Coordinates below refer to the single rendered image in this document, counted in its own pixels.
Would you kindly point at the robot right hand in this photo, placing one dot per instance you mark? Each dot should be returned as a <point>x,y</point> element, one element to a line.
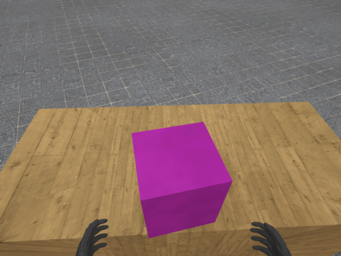
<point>274,242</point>

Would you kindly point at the robot left hand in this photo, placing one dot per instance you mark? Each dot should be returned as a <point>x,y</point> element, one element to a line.
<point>86,246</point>

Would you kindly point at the pedestal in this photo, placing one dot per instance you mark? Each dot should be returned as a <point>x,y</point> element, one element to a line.
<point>75,165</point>

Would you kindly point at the carton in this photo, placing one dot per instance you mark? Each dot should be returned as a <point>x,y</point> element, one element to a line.
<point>182,179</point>

